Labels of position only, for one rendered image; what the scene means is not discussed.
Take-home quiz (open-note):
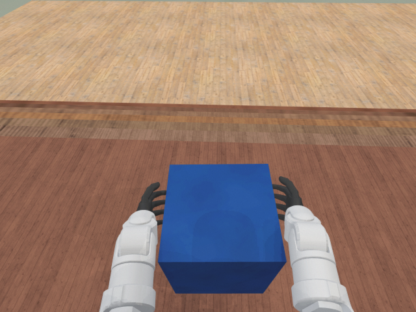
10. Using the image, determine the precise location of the left robot hand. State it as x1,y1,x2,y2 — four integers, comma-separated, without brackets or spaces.
136,182,166,225

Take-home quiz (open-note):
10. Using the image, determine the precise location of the right robot forearm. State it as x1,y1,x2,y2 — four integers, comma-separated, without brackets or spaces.
284,205,354,312

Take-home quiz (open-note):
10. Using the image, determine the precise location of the left robot forearm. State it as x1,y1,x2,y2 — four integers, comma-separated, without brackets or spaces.
99,210,158,312

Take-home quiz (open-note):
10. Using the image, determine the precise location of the carton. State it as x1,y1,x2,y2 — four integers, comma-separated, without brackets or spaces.
158,164,287,294

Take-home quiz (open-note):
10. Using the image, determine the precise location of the right robot hand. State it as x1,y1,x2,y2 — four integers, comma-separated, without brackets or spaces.
272,176,304,221

